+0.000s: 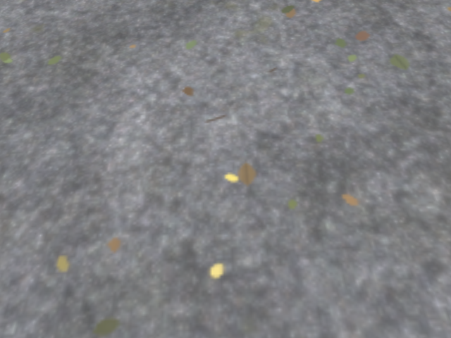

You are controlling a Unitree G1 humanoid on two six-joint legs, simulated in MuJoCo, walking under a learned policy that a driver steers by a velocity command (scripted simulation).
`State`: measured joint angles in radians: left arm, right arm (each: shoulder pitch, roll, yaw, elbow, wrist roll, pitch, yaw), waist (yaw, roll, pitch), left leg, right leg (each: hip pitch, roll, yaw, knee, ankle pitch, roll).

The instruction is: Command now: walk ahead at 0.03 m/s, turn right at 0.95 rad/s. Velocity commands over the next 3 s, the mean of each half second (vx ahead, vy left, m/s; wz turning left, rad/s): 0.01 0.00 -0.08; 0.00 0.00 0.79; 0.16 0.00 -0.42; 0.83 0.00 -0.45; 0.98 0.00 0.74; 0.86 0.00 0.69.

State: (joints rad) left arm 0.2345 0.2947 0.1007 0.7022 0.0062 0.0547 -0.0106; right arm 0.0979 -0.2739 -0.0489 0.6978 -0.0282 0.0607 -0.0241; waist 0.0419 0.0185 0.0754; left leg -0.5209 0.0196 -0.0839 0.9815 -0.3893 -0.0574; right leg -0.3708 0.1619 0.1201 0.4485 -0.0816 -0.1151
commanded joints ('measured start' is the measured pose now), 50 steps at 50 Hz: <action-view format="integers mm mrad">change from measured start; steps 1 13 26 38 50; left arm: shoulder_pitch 29 -21 -158 -148 31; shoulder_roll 172 64 62 108 155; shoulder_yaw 49 -32 -45 -57 -29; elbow -65 -15 -71 -84 -21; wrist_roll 6 23 -1 23 20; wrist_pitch -5 -4 -36 -57 -66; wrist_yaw -2 18 37 61 27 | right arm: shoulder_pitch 9 157 205 170 36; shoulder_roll -85 -50 -206 -206 -89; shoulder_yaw -22 2 -91 -103 -29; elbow -61 17 -1 -32 -99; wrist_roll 2 18 24 -3 28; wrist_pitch -7 -28 -14 -6 24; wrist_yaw -6 6 33 39 77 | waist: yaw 2 -36 -84 -90 -6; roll -100 -107 133 -81 -188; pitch -144 -160 -128 -75 -106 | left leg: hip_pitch -67 389 482 -25 107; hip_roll -28 -37 74 -93 -72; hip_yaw -19 56 -432 -40 100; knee -66 -524 -624 109 -190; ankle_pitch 19 119 443 -83 -71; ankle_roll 1 106 231 19 33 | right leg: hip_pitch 208 54 -160 229 321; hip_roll -245 -245 -49 -444 -403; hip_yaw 409 347 -27 166 -72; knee -175 -166 345 -166 -38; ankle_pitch -209 -198 -366 215 528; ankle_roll -80 -31 163 -88 -83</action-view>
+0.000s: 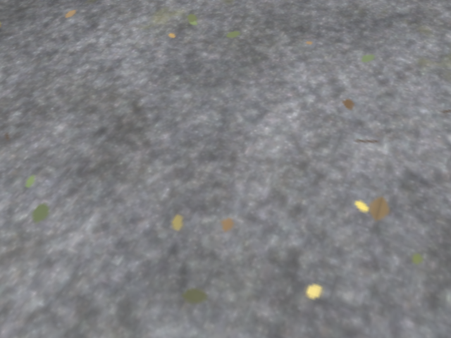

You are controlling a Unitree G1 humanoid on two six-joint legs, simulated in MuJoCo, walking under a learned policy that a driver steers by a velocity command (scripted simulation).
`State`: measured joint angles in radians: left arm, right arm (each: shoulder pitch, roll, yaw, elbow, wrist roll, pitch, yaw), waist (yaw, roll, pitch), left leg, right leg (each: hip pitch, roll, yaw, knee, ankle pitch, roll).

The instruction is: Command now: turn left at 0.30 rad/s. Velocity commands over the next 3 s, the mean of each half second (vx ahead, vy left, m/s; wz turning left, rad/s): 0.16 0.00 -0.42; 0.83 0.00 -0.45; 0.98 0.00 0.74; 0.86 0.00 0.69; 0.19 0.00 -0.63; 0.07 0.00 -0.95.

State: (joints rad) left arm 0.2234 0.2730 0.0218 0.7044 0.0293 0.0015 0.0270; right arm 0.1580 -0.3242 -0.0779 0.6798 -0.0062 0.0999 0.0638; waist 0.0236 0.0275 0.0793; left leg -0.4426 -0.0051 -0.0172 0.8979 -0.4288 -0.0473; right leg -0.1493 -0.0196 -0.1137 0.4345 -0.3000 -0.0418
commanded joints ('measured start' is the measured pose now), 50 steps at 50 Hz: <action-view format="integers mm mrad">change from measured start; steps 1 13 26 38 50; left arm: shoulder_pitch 37 101 -4 202 143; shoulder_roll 172 115 94 187 253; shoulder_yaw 46 62 63 63 66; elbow -14 44 -52 18 115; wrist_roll -6 -23 -27 -26 40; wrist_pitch -13 62 49 -69 -76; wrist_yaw -17 -50 -138 -42 2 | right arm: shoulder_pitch -14 -77 -53 -136 331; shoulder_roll -31 -55 -163 -80 -141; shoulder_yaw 5 25 -33 33 8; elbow -71 -46 -29 -90 76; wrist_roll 7 -17 -33 -49 -3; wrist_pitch -17 -51 -118 -127 -132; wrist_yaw -23 -114 -69 -6 -32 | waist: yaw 8 -7 28 20 -262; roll -212 122 55 -59 -159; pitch -114 -63 -18 29 -251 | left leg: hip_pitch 78 297 211 -401 387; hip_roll -62 273 353 85 -147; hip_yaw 42 42 161 56 191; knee -174 -582 -698 72 -264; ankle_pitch -26 595 -243 296 245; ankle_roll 35 226 126 -9 217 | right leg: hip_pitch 85 -302 -115 146 234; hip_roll -211 9 -17 -107 -160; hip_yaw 168 87 -69 450 41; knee -9 659 201 -343 355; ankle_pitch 756 -164 -91 -8 1478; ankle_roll -154 78 -77 -225 -48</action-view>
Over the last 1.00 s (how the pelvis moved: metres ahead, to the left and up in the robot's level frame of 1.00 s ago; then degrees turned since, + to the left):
0.03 0.03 0.01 27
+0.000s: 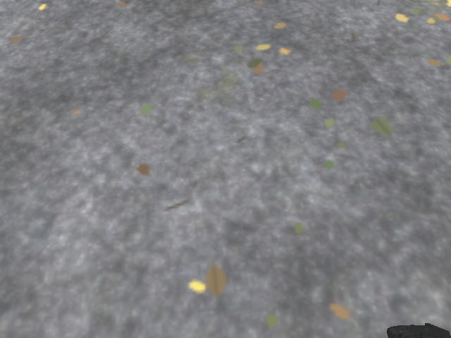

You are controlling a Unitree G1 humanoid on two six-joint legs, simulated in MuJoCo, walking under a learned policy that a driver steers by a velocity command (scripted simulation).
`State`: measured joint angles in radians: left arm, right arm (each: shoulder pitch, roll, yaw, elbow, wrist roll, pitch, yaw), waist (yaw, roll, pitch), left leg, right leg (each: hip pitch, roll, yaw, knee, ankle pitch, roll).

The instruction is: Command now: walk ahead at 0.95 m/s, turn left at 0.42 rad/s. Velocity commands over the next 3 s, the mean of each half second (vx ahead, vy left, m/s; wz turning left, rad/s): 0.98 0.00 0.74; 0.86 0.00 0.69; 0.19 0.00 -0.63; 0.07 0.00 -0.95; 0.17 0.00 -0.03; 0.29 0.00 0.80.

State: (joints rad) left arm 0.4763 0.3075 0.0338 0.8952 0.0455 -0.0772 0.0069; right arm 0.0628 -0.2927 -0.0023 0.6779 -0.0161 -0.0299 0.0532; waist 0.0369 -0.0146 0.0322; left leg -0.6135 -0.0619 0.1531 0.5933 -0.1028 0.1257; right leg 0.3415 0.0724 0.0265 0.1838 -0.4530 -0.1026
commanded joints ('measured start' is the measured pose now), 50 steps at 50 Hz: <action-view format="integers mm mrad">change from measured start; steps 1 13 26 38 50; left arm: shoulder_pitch -159 -547 -173 -112 -3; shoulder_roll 179 16 107 107 54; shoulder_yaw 43 -74 28 25 0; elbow -96 -362 -243 -80 -81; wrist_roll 21 8 12 -16 -23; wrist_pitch -2 -3 -11 -62 50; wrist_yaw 21 -47 10 -7 9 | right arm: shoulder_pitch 596 338 196 -138 174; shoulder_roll -233 -156 -127 -51 -63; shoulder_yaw -96 -95 -75 -15 -41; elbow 121 122 31 -154 44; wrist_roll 1 17 3 -18 -5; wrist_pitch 3 -59 -32 30 -42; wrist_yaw -39 -42 -37 52 -62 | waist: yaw -344 -63 58 -49 -6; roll -16 12 -63 -16 -55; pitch -249 124 -175 117 -68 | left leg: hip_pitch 774 113 -199 -26 410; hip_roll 19 59 86 95 374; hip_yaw -178 -528 -238 2 -343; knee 32 -509 767 244 -258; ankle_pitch -304 -117 -181 106 717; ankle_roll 99 160 -11 19 158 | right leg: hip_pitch -494 -834 -158 -444 -807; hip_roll -171 -159 -455 -271 -159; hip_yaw -106 -15 485 -291 47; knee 1040 605 104 -66 1152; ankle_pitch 1291 419 -112 828 44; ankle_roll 21 161 -19 84 107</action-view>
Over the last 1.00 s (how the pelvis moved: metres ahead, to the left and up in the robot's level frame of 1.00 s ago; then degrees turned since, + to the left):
0.29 -0.20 -0.04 -31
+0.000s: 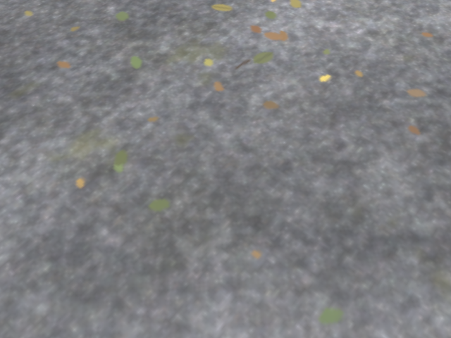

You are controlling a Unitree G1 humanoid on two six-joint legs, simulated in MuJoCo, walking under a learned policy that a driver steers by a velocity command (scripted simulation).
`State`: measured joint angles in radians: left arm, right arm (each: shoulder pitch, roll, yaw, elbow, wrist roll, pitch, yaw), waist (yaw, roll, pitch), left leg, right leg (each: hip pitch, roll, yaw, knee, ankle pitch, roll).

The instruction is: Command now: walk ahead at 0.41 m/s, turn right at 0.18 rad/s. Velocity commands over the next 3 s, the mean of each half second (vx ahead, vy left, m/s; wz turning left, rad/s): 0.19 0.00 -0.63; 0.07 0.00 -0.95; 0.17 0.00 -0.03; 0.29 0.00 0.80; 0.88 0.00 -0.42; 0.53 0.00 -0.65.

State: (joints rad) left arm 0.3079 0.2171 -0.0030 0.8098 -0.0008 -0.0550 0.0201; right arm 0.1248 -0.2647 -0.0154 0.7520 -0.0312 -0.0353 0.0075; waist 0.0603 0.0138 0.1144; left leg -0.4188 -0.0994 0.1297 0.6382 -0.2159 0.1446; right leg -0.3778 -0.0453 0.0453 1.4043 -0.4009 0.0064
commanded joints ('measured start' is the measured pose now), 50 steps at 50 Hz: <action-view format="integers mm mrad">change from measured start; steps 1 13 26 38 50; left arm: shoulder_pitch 180 -37 -45 -50 -40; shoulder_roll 130 84 222 270 254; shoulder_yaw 43 63 132 157 134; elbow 9 -109 -166 -184 -166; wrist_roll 25 43 7 25 41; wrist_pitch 44 65 94 113 115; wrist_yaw -11 -68 -28 -34 -100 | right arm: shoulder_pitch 119 113 68 -24 -8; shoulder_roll -85 -109 -67 -114 -185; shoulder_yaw -24 -49 -38 -44 -51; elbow -17 6 -90 -114 -149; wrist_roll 10 28 -4 20 2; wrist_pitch -48 -18 79 48 33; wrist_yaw -10 -45 -38 -46 -48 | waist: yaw -12 -50 -62 -2 -36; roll -61 79 -41 -153 158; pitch -153 -147 -197 -176 -117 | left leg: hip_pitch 171 324 -124 -62 299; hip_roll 403 354 108 23 322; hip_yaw -268 95 -196 -265 -388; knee -327 -151 445 101 -503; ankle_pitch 847 730 -160 -149 -428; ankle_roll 129 -4 -204 -158 -39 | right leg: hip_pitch -48 -27 139 184 -354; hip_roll -38 35 -51 -1 124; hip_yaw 20 -173 345 592 42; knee -120 -718 -1102 -1115 -153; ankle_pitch -1 288 376 68 116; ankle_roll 0 -82 -212 -170 6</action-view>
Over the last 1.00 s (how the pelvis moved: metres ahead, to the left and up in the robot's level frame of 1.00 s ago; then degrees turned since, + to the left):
0.83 0.23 0.01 45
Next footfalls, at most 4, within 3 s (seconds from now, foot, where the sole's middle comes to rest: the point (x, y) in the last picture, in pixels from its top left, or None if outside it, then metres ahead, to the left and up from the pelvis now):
0.32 right None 0.28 -0.15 -0.75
0.86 left None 0.35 0.00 -0.75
1.32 right None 0.21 -0.21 -0.75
1.72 left None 0.41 -0.08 -0.75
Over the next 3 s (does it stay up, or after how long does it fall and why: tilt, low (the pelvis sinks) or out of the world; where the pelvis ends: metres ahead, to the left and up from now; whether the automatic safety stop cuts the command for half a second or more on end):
stays up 0.95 -0.61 0.03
